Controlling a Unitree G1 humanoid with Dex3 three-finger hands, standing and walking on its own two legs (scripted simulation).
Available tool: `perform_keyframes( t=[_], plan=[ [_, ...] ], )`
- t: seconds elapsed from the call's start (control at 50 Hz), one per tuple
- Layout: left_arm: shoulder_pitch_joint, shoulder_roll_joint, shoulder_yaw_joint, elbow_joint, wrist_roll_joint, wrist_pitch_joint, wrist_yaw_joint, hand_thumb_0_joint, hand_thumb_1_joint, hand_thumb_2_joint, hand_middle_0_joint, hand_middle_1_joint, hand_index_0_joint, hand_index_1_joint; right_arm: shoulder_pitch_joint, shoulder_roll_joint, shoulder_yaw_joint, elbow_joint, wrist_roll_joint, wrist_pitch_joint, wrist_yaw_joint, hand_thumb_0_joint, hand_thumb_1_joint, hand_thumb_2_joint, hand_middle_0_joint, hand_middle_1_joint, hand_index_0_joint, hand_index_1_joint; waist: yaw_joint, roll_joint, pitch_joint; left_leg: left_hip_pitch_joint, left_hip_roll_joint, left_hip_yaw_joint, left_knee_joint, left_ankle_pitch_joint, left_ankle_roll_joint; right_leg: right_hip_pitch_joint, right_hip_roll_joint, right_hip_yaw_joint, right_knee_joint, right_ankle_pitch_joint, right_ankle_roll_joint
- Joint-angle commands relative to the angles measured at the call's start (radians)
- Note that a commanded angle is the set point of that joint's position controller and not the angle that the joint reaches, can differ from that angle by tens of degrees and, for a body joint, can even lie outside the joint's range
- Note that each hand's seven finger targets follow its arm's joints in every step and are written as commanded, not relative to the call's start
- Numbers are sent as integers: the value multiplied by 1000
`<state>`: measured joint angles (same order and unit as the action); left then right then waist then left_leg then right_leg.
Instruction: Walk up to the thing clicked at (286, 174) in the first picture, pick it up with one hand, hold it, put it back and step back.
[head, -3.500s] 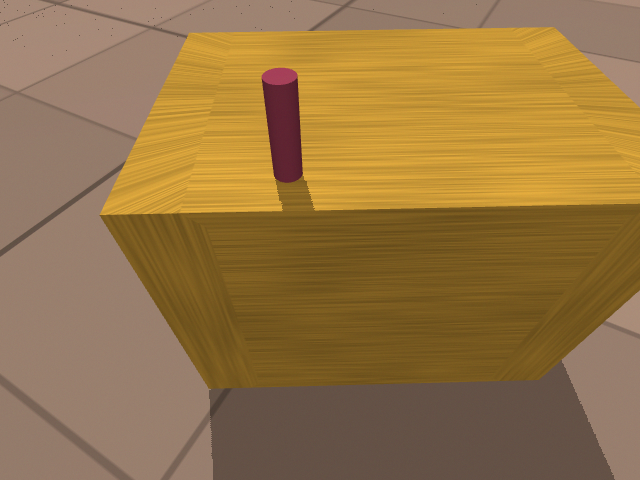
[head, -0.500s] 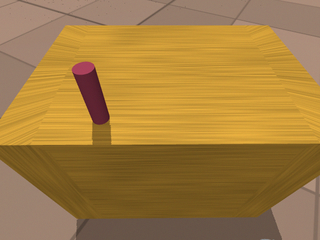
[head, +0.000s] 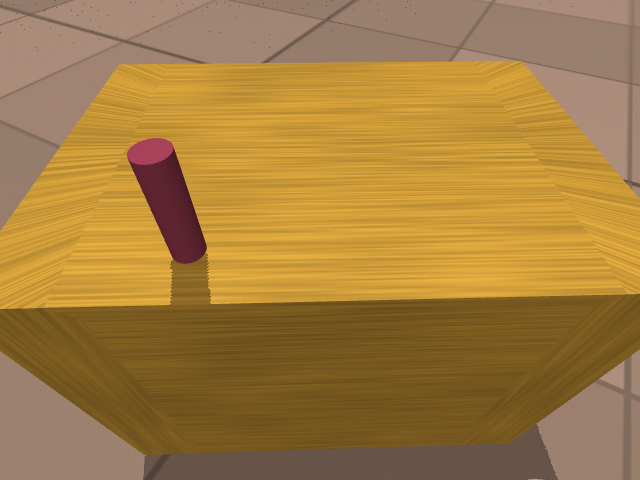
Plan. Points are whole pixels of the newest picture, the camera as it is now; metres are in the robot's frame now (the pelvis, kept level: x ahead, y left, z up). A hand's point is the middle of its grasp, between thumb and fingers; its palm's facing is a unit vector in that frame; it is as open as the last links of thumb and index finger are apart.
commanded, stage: stand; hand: left
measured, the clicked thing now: (172, 207) +0.43 +0.21 +0.11
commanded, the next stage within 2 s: none
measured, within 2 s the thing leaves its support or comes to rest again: neither
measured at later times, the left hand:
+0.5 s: hand out of the picture +0.09 +0.24 -0.16, palm faces -0.03 -0.94 -0.34, open 7.4 cm
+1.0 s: hand out of the picture +0.08 +0.25 -0.16, palm faces -0.04 -0.94 -0.34, open 7.4 cm
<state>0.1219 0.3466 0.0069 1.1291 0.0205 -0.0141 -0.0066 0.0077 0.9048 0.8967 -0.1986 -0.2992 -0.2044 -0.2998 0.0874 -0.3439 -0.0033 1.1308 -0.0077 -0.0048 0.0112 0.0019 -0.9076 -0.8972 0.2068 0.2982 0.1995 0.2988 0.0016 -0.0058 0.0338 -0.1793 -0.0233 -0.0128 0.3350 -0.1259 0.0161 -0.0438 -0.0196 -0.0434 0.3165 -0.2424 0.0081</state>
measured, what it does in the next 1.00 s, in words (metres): stands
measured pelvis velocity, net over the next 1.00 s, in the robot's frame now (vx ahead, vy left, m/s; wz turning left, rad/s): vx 0.01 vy -0.01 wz -0.02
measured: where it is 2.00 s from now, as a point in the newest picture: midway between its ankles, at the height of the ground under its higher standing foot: outside the picture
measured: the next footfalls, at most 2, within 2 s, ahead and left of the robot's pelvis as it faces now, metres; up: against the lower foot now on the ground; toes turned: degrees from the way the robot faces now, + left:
none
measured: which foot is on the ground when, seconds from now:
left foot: down 0.00-1.00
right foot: down 0.00-1.00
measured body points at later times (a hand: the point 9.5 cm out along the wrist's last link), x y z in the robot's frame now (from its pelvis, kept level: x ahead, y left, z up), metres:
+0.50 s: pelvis +0.01 -0.01 +0.00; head +0.03 -0.01 +0.45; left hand +0.09 +0.29 -0.13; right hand +0.09 -0.31 -0.13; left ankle +0.04 +0.11 -0.75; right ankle -0.04 -0.12 -0.75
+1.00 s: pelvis +0.01 -0.01 +0.00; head +0.02 +0.00 +0.45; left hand +0.08 +0.30 -0.13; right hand +0.09 -0.30 -0.13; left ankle +0.04 +0.11 -0.75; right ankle -0.04 -0.12 -0.75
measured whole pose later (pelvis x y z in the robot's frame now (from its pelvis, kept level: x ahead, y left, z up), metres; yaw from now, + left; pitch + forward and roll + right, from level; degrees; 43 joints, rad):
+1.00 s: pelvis +0.01 -0.01 +0.00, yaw -1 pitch -2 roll +0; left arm 0.14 0.35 0.00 1.12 0.01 -0.01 0.00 0.01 0.90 0.90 -0.20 -0.30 -0.20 -0.30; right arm 0.10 -0.35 0.02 1.14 0.00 -0.01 0.00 0.00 -0.91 -0.90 0.21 0.30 0.20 0.30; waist 0.00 0.00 0.05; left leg -0.14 -0.01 0.00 0.32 -0.14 0.01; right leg 0.00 -0.01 -0.03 0.28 -0.24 0.00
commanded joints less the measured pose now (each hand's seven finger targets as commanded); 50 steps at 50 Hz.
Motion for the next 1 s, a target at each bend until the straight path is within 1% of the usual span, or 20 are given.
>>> perform_keyframes(
  t=[0.0,0.04,0.1,0.18,0.2,0.26,0.28,0.3,0.36,0.4,0.46,0.54,0.62,0.68,0.74,0.76,0.86,0.9,0.96,0.98],
  plan=[
    [-24,213,41,-56,-4,-20,16,0,900,900,-200,-300,-200,-300,-55,-218,-37,-63,1,-32,-16,0,-900,-900,200,300,200,300,0,18,-51,63,146,-136,-45,130,14,-55,-124,106,-76,87,-29],
    [-13,213,41,-53,-8,-23,16,0,900,900,-200,-300,-200,-300,-48,-217,-35,-60,2,-36,-17,0,-900,-900,200,300,200,300,3,12,-75,86,151,-132,-30,208,17,-31,-124,102,-67,149,-24],
    [-18,211,42,-56,-9,-21,17,0,900,900,-200,-300,-200,-300,-43,-216,-32,-58,3,-37,-19,0,-900,-900,200,300,200,300,0,11,-84,100,153,-123,-20,234,15,-21,-125,102,-63,183,-23],
    [-18,204,39,-58,-10,-17,17,0,900,900,-200,-300,-200,-300,-45,-219,-31,-53,2,-35,-22,0,-900,-900,200,300,200,300,1,9,-74,98,152,-115,-15,221,13,-26,-127,103,-72,186,-24],
    [-20,208,39,-57,-8,-16,18,0,900,900,-200,-300,-200,-300,-29,-216,-30,-49,3,-32,-23,0,-900,-900,200,300,200,300,-8,9,-70,85,148,-116,-26,188,10,-23,-124,105,-76,163,-24],
    [-20,212,40,-58,-10,-16,19,0,900,900,-200,-300,-200,-300,-32,-212,-28,-50,1,-30,-23,0,-900,-900,200,300,200,300,-4,-3,-69,89,151,-113,-18,209,11,-19,-127,105,-76,184,-24],
    [-14,210,40,-57,-9,-16,19,0,900,900,-200,-300,-200,-300,-23,-215,-28,-47,2,-29,-23,0,-900,-900,200,300,200,300,-6,-2,-72,88,148,-113,-23,190,10,-18,-124,103,-80,174,-23],
    [-12,210,38,-59,-9,-16,20,0,900,900,-200,-300,-200,-300,-35,-214,-27,-50,1,-30,-24,0,-900,-900,200,300,200,300,-2,-7,-64,96,149,-111,-14,216,12,-28,-125,102,-76,205,-22],
    [-20,216,41,-60,-11,-17,21,0,900,900,-200,-300,-200,-300,-19,-213,-24,-47,2,-28,-24,0,-900,-900,200,300,200,300,-8,-6,-65,92,152,-109,-15,221,13,-16,-129,106,-76,211,-23],
    [-16,213,40,-60,-10,-17,21,0,900,900,-200,-300,-200,-300,-28,-218,-24,-48,2,-28,-23,0,-900,-900,200,300,200,300,-4,3,-53,82,150,-112,-23,193,12,-18,-125,104,-82,183,-21],
    [-9,214,39,-63,-11,-17,21,0,900,900,-200,-300,-200,-300,-29,-215,-24,-54,1,-30,-23,0,-900,-900,200,300,200,300,-2,3,-80,107,154,-105,-5,258,14,-11,-128,100,-73,253,-18],
    [-22,212,38,-65,-11,-15,22,0,900,900,-200,-300,-200,-300,-33,-216,-23,-53,3,-27,-25,0,-900,-900,200,300,200,300,-5,6,-61,91,153,-106,-16,223,11,-17,-126,101,-80,217,-20],
    [-17,216,39,-66,-12,-18,23,0,900,900,-200,-300,-200,-300,-40,-213,-25,-59,2,-28,-24,0,-900,-900,200,300,200,300,-6,-8,-76,116,155,-100,-1,270,13,-13,-128,100,-73,275,-20],
    [-22,217,40,-70,-10,-17,21,0,900,900,-200,-300,-200,-300,-30,-214,-24,-55,4,-28,-25,0,-900,-900,200,300,200,300,-8,6,-69,106,153,-99,-13,236,11,-4,-129,105,-82,243,-24],
    [-12,213,39,-67,-10,-16,21,0,900,900,-200,-300,-200,-300,-43,-216,-24,-58,3,-28,-24,0,-900,-900,200,300,200,300,0,11,-62,106,154,-105,-24,214,12,-15,-124,103,-86,201,-23],
    [-17,213,40,-67,-10,-16,20,0,900,900,-200,-300,-200,-300,-38,-212,-22,-59,4,-28,-24,0,-900,-900,200,300,200,300,-5,9,-53,100,152,-103,-27,205,12,-16,-125,106,-89,193,-26],
    [-9,215,42,-68,-7,-14,19,0,900,900,-200,-300,-200,-301,-38,-219,-24,-60,2,-31,-27,0,-900,-900,200,300,200,300,2,9,-72,121,157,-103,-20,242,14,-15,-125,104,-78,213,-26],
    [-14,218,41,-68,-9,-15,20,0,900,900,-200,-300,-200,-301,-33,-215,-22,-58,3,-32,-26,0,-900,-900,200,300,200,300,-3,2,-65,118,157,-102,-26,239,14,-17,-125,105,-81,213,-25],
    [-10,211,38,-69,-7,-14,20,0,900,900,-200,-300,-200,-301,-40,-220,-24,-58,3,-29,-26,0,-900,-900,200,300,200,300,-2,5,-53,108,153,-104,-31,173,13,-35,-121,105,-90,161,-23],
    [-17,217,39,-68,-8,-14,19,0,900,900,-200,-300,-200,-301,-30,-217,-23,-55,2,-29,-25,0,-900,-900,200,300,200,300,-6,-6,-46,103,154,-104,-34,185,14,-30,-123,107,-89,167,-26]
  ],
)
